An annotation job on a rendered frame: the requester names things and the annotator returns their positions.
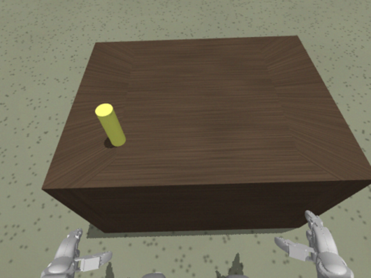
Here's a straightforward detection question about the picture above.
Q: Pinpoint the can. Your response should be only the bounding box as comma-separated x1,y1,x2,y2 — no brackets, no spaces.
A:
95,104,126,147

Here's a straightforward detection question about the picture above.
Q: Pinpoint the left robot arm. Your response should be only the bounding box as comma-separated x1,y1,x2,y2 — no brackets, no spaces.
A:
41,256,75,278

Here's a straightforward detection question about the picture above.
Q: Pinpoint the left robot hand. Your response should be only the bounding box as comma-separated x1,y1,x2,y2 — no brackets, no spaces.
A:
54,228,112,272

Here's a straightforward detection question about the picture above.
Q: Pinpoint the right robot hand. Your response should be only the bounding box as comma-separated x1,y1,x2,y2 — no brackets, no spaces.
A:
274,210,338,263

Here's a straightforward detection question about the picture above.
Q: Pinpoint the right robot arm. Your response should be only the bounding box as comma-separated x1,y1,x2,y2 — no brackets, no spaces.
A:
316,252,354,278

